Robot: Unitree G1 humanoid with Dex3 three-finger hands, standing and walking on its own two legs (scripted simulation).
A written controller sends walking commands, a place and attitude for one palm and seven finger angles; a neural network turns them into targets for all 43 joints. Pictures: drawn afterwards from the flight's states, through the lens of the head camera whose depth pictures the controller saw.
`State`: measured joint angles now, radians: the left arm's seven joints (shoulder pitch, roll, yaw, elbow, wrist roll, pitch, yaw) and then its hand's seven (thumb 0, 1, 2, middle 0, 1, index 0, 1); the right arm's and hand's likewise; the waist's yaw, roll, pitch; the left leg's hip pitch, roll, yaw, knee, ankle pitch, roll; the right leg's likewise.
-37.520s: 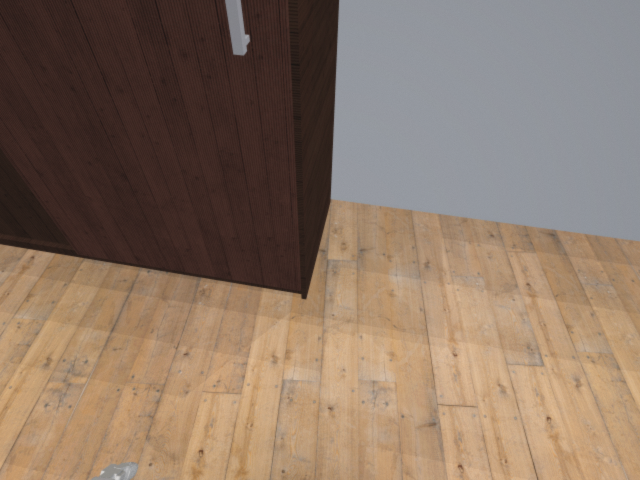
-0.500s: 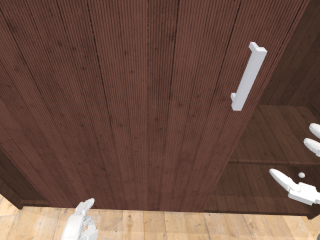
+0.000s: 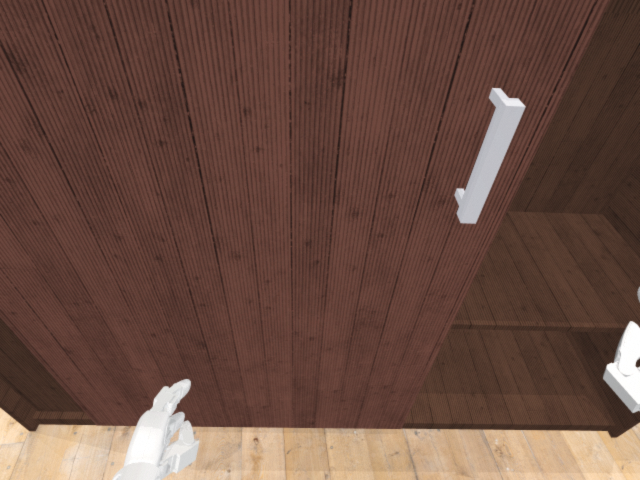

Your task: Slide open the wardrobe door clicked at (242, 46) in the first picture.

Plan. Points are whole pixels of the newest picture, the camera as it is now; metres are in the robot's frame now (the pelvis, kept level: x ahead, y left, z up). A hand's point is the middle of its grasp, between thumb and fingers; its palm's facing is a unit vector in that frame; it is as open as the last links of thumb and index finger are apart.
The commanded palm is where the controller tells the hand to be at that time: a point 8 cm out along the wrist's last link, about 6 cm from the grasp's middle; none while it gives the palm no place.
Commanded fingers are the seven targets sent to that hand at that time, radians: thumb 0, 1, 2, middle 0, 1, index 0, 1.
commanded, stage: draw the hand back to the body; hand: right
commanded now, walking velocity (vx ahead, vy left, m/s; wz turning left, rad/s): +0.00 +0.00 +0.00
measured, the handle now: (481, 158) +0.43 -0.20 +0.23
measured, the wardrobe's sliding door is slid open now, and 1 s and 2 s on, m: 0.68 0.68 0.68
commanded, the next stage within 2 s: step back with the hand held close in 0.14 s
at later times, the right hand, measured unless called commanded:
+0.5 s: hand (608, 369) +0.18 -0.27 +0.15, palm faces +0.38 +0.80 -0.46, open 7.4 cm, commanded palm +0.12 -0.31 +0.17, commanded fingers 0.00 -0.90 -0.90 0.20 0.30 0.20 0.30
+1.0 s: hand out of the picture +0.09 -0.30 +0.16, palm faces +0.48 +0.77 -0.42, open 7.4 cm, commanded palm +0.01 -0.34 +0.17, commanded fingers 0.00 -0.90 -0.90 0.20 0.30 0.20 0.30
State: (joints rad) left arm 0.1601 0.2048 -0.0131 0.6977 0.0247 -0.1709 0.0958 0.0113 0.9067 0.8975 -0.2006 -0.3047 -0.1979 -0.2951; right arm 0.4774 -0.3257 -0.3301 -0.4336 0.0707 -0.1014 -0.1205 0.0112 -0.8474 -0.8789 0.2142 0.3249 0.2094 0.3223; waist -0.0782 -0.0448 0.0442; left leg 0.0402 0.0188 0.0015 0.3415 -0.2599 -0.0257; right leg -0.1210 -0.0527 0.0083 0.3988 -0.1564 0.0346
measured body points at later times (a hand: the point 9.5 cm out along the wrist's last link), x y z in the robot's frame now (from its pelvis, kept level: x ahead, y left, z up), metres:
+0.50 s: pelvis -0.02 -0.01 -0.01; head -0.01 +0.00 +0.44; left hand +0.17 +0.22 -0.09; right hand +0.16 -0.31 +0.18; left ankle -0.04 +0.14 -0.74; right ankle +0.05 -0.14 -0.74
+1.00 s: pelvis -0.10 -0.03 -0.02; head -0.09 -0.05 +0.43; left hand +0.07 +0.20 -0.09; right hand +0.06 -0.34 +0.18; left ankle -0.04 +0.13 -0.74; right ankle +0.04 -0.14 -0.74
